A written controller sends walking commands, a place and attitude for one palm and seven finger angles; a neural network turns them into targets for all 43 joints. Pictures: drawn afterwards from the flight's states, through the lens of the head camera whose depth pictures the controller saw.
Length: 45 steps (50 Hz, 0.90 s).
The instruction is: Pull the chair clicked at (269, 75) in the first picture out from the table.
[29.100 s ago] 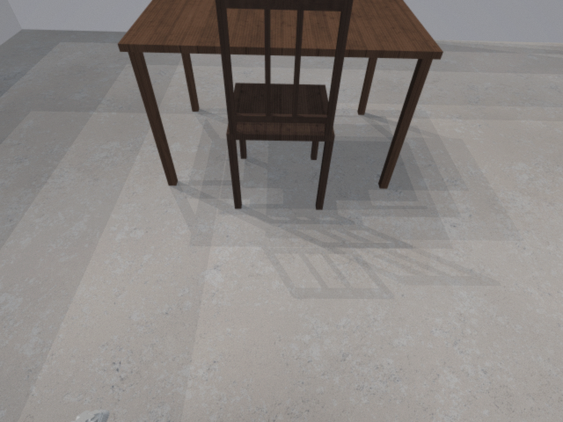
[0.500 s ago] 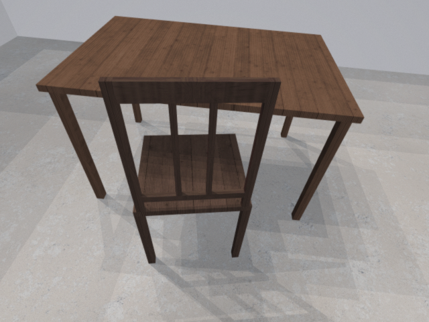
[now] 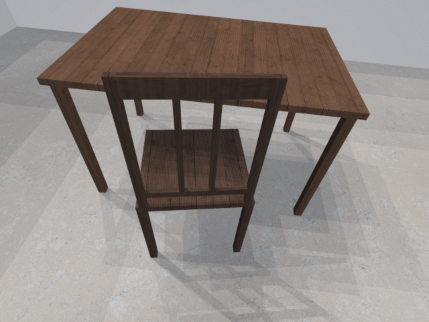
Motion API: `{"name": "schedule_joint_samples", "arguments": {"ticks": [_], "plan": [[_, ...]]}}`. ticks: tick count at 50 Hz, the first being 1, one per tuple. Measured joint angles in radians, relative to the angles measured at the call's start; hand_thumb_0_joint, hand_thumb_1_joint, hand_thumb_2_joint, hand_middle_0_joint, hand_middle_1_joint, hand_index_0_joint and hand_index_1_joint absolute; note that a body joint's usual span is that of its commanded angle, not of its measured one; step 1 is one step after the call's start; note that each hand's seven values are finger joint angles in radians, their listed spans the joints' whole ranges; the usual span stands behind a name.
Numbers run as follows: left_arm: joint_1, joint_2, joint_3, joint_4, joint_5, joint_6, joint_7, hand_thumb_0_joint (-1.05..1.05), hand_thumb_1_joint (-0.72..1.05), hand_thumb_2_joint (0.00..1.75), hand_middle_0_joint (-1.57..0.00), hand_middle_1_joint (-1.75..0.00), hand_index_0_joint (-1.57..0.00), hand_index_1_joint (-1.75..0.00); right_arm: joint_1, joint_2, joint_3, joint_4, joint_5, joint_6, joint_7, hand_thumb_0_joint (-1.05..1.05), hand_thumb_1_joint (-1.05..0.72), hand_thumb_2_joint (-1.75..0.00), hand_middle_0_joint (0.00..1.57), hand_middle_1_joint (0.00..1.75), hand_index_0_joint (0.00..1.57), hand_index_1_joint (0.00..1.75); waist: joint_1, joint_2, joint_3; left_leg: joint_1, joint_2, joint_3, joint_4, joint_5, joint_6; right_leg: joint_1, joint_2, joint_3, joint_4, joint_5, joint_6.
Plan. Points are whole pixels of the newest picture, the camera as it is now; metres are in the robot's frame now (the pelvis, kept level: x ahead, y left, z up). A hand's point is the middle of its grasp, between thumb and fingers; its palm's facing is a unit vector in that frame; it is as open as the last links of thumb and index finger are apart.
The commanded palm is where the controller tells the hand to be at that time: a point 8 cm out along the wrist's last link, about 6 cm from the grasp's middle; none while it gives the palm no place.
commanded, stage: look again from close up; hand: left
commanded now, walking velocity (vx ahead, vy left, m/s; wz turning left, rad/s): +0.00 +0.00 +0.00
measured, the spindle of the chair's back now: (179, 151) +0.57 +0.14 -0.06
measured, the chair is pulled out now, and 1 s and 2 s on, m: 0.14 0.14 0.14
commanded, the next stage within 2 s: none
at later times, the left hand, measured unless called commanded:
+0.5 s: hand out of the picture -0.02 +0.16 -0.18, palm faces +0.01 -0.99 -0.15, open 7.4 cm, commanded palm none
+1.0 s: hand out of the picture -0.03 +0.14 -0.18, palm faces +0.02 -0.99 -0.14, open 7.4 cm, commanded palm none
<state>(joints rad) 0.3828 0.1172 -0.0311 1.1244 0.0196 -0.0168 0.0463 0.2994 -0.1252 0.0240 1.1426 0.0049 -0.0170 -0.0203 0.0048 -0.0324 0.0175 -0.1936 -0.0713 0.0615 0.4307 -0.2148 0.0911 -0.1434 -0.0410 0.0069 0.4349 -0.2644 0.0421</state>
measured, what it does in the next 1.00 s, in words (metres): stands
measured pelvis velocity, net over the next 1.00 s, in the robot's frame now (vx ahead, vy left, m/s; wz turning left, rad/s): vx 0.01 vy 0.00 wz -0.01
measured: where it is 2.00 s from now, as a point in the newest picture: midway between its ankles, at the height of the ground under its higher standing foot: outside the picture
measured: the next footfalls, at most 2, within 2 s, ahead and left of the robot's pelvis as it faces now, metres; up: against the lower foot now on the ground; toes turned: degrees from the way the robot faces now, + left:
none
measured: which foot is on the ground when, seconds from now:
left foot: down 0.00-1.00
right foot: down 0.00-1.00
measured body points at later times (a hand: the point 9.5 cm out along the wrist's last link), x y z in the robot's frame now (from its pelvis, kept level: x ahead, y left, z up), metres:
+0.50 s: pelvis +0.01 +0.00 +0.00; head +0.01 +0.02 +0.45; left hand -0.02 +0.21 -0.17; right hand +0.00 -0.22 -0.15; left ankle +0.01 +0.06 -0.74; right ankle -0.02 -0.15 -0.74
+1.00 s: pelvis +0.01 +0.00 +0.00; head +0.01 +0.01 +0.45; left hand -0.03 +0.20 -0.17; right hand +0.00 -0.22 -0.15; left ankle +0.01 +0.06 -0.74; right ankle -0.02 -0.15 -0.74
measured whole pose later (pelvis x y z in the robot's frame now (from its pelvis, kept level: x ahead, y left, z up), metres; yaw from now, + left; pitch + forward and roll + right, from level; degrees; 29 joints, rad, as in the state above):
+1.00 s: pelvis +0.01 +0.00 +0.00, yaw +0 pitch -2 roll +0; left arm 0.36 0.12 -0.02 1.12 0.02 -0.01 0.05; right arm 0.30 -0.12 0.02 1.15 0.01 -0.02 -0.03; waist 0.00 -0.04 0.01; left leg -0.15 -0.07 0.07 0.38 -0.21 0.08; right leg -0.12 -0.04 0.01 0.41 -0.27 0.04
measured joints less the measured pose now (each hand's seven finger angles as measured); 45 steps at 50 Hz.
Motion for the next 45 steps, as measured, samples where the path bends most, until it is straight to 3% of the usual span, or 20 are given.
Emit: {"name": "schedule_joint_samples", "arguments": {"ticks": [24,45], "plan": [[-0.037,0.025,0.011,-0.012,-0.002,0.003,0.002,0.0,0.91,0.89,-0.2,-0.3,-0.2,-0.3,-0.005,-0.001,-0.002,0.004,0.001,-0.006,-0.003,0.01,-0.91,-0.9,0.2,0.3,0.2,0.3,-0.007,-0.004,0.006,0.024,-0.002,0.004,-0.023,-0.002,-0.001,0.019,-0.001,0.006,-0.017,-0.003,0.0],[-0.019,0.007,0.007,0.0,-0.001,0.004,0.0,0.0,0.91,0.89,-0.2,-0.3,-0.2,-0.3,-0.003,-0.001,-0.001,0.009,0.002,-0.007,-0.007,0.01,-0.91,-0.9,0.2,0.3,0.2,0.3,-0.002,-0.004,-0.001,0.039,-0.003,0.005,-0.043,0.006,-0.004,0.027,-0.003,0.007,-0.023,-0.002,-0.002]]}}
